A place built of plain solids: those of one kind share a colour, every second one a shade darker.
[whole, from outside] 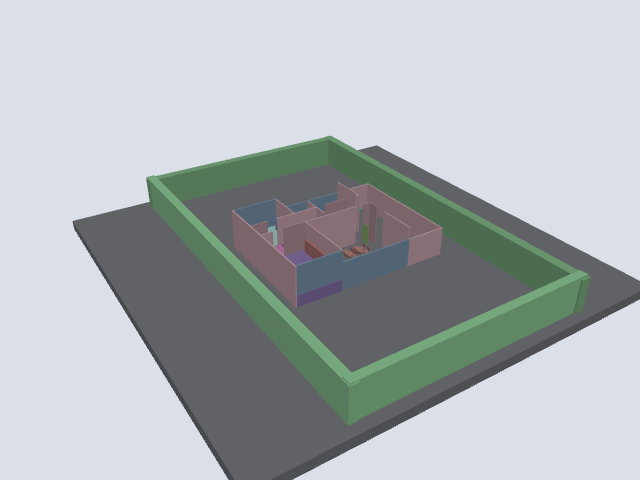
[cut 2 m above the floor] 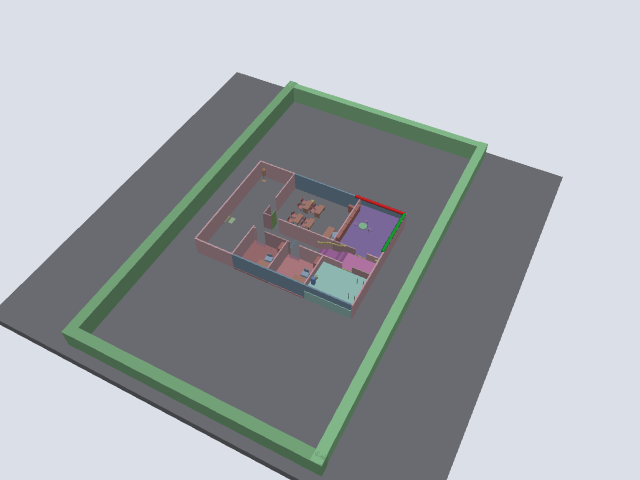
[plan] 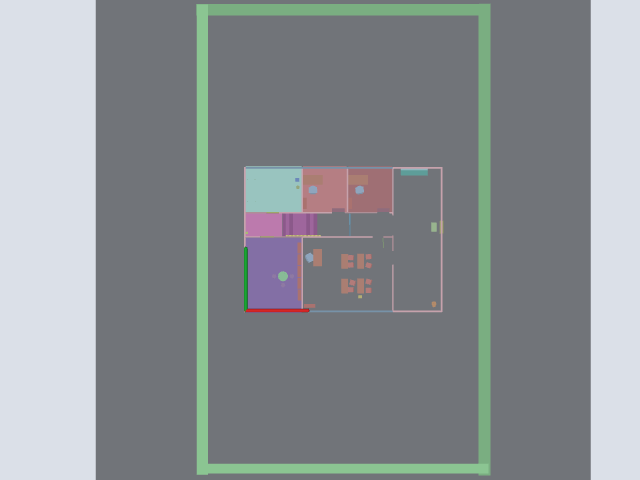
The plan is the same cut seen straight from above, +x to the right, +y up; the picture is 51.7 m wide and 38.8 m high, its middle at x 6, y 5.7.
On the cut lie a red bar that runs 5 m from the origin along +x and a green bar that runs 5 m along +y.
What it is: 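A split-level school wing of the 2010s; 15.8 x 11.5 m, ceiling 2.88 m, its west end 1.19 m higher up one straight flight of 7 risers of 0.170 m in its corridor, a corridor of 1.96 m, a front door of 0.86 to 0.98 x 2.1 m, inner doorways of 0.90 to 1.12 m, pupils' tables 0.64 m and their chairs 0.38 m, a teacher's desk 0.73 m, notice boards and coat hooks at a child's height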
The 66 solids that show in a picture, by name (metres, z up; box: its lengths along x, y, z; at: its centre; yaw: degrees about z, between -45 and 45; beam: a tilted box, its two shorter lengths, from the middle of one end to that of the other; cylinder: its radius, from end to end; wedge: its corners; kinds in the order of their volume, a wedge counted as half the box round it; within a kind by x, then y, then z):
{
 "ring_hedge_1": {"box": [0.9, 38.01, 3.5], "at": [-3.51, 5.73, 1.7]},
 "ring_hedge_2": {"box": [23.48, 0.8, 3.6], "at": [7.88, -12.78, 1.75]},
 "ring_hedge_3": {"box": [23.76, 0.94, 3.35], "at": [7.88, 24.31, 1.62]},
 "ring_hedge_4": {"box": [0.97, 38.15, 3.38], "at": [19.3, 5.73, 1.64]},
 "wall_1": {"box": [0.15, 11.76, 4.12], "at": [-0.07, 5.73, 2.01]},
 "wall_2": {"box": [1.16, 0.12, 4.12], "at": [0.58, 5.95, 2.01]},
 "wall_3": {"box": [1.68, 0.12, 4.12], "at": [0.84, 7.91, 2.01]},
 "wall_4": {"box": [2.28, 0.12, 4.12], "at": [3.42, 5.95, 2.01]},
 "wall_5": {"box": [1.88, 0.12, 4.12], "at": [3.62, 7.91, 2.01]},
 "wall_6": {"box": [0.12, 5.95, 4.12], "at": [4.56, 2.98, 2.01]},
 "wall_7": {"box": [0.12, 3.55, 4.12], "at": [4.56, 9.69, 2.01]},
 "wall_8": {"box": [2.42, 0.12, 4.12], "at": [5.77, 7.91, 2.01]},
 "wall_9": {"box": [5.7, 0.12, 4.12], "at": [7.41, 5.95, 2.01]},
 "wall_10": {"box": [0.12, 3.55, 2.93], "at": [8.22, 9.69, 1.42]},
 "wall_11": {"box": [2.62, 0.12, 4.12], "at": [9.32, 7.91, 2.01]},
 "wall_12": {"box": [0.77, 0.12, 4.12], "at": [11.5, 5.95, 2.01]},
 "wall_13": {"box": [0.3, 0.12, 4.12], "at": [11.74, 7.91, 2.01]},
 "wall_14": {"box": [0.12, 3.71, 4.12], "at": [11.89, 1.85, 2.01]},
 "wall_15": {"box": [0.12, 1.25, 4.12], "at": [11.89, 5.43, 2.01]},
 "wall_16": {"box": [0.12, 3.79, 4.12], "at": [11.89, 9.56, 2.01]},
 "wall_17": {"box": [4.17, 0.15, 2.93], "at": [13.82, -0.07, 1.42]},
 "wall_18": {"box": [4.17, 0.15, 2.93], "at": [13.82, 11.54, 1.42]},
 "wall_19": {"box": [0.15, 11.76, 2.93], "at": [15.84, 5.73, 1.42]},
 "split_lounge_level_1": {"box": [4.5, 6.09, 1.24], "at": [2.25, 2.85, 0.57]},
 "split_kitchen_level_1": {"box": [4.5, 3.69, 1.24], "at": [2.25, 9.81, 0.57]},
 "glazing_1": {"box": [4.56, 0.15, 4.12], "at": [2.28, -0.07, 2.01]},
 "glazing_2": {"box": [4.56, 0.15, 4.12], "at": [2.28, 11.54, 2.01]},
 "glazing_3": {"box": [3.67, 0.15, 2.93], "at": [6.39, 11.54, 1.42]},
 "glazing_4": {"box": [7.33, 0.15, 2.93], "at": [8.22, -0.07, 1.42]},
 "glazing_5": {"box": [3.67, 0.15, 2.93], "at": [10.06, 11.54, 1.42]},
 "split_corridor_level_1": {"box": [2.94, 1.84, 1.24], "at": [1.47, 6.93, 0.57]},
 "scell_level_1": {"box": [2.36, 0.3, 0.2], "at": [5.8, 8.12, 0.05]},
 "scell_level_2": {"box": [3.54, 3.39, 0.2], "at": [6.39, 9.96, 0.05]},
 "scell_level_3": {"box": [2.34, 0.3, 0.2], "at": [9.46, 8.12, 0.05]},
 "scell_level_4": {"box": [3.54, 3.39, 0.2], "at": [10.06, 9.96, 0.05]},
 "shelf_1": {"box": [0.3, 0.9, 1.35], "at": [4.34, 1.25, 1.81]},
 "shelf_2": {"box": [0.3, 0.9, 1.35], "at": [4.34, 2.2, 1.81]},
 "shelf_3": {"box": [0.3, 0.9, 1.35], "at": [4.34, 3.15, 1.81]},
 "shelf_4": {"box": [0.3, 0.9, 1.35], "at": [4.34, 4.1, 1.81]},
 "shelf_5": {"box": [0.3, 0.9, 1.35], "at": [4.34, 5.05, 1.81]},
 "shelf_6": {"box": [0.3, 0.9, 1.95], "at": [4.78, 8.66, 1.07]},
 "shelf_7": {"box": [0.9, 0.3, 0.95], "at": [5.16, 0.37, 0.42]},
 "shelf_8": {"box": [0.3, 0.9, 1.95], "at": [8.45, 8.66, 1.07]},
 "split_steps_1": {"box": [0.29, 1.84, 0.56], "at": [3.08, 6.93, 0.91]},
 "split_steps_2": {"box": [0.29, 1.84, 0.39], "at": [3.38, 6.93, 0.82]},
 "split_steps_3": {"box": [0.29, 1.84, 0.22], "at": [3.67, 6.93, 0.74]},
 "split_steps_4": {"box": [1.08, 1.84, 0.73], "at": [4.35, 6.93, 0.32]},
 "split_steps_5": {"box": [0.29, 1.84, 0.56], "at": [5.04, 6.93, 0.23]},
 "split_steps_6": {"box": [0.29, 1.84, 0.39], "at": [5.33, 6.93, 0.14]},
 "split_steps_7": {"box": [0.29, 1.84, 0.22], "at": [5.62, 6.93, 0.06]},
 "desk_1": {"box": [1.6, 0.8, 0.07], "at": [5.42, 10.56, 0.84]},
 "desk_2": {"box": [0.7, 1.4, 0.07], "at": [5.81, 4.28, 0.69]},
 "desk_3": {"box": [0.55, 1.2, 0.07], "at": [7.99, 1.98, 0.6]},
 "desk_4": {"box": [0.55, 1.2, 0.07], "at": [7.99, 3.98, 0.6]},
 "desk_5": {"box": [1.6, 0.8, 0.07], "at": [9.09, 10.56, 0.84]},
 "desk_6": {"box": [0.55, 1.2, 0.07], "at": [9.29, 1.98, 0.6]},
 "desk_7": {"box": [0.55, 1.2, 0.07], "at": [9.29, 3.98, 0.6]},
 "task_chair_1": {"box": [0.48, 0.68, 0.26], "at": [5.16, 4.27, 0.58], "yaw": 26.5},
 "task_chair_2": {"box": [0.68, 0.48, 0.26], "at": [5.43, 9.74, 0.73], "yaw": 1.3},
 "task_chair_3": {"box": [0.68, 0.48, 0.26], "at": [9.2, 9.74, 0.73], "yaw": 9.0},
 "bench_upholstered_1": {"box": [2.2, 0.5, 0.2], "at": [13.62, 11.16, 0.3]},
 "scell_steps_1": {"box": [1.03, 0.3, 0.2], "at": [7.49, 8.12, 0.05]},
 "scell_steps_2": {"box": [0.96, 0.3, 0.2], "at": [11.11, 8.12, 0.05]},
 "door_leaf_open_1": {"box": [0.044, 0.85, 2.04], "at": [11.1, 5.47, 1.03], "yaw": 1.7},
 "coffee_table_1": {"cylinder": 0.4, "from": [3.01, 2.77, 1.52], "to": [3.01, 2.77, 1.59]},
 "doormat_hold_1": {"box": [0.45, 0.75, 0.06], "at": [15.21, 6.74, -0.02]}
}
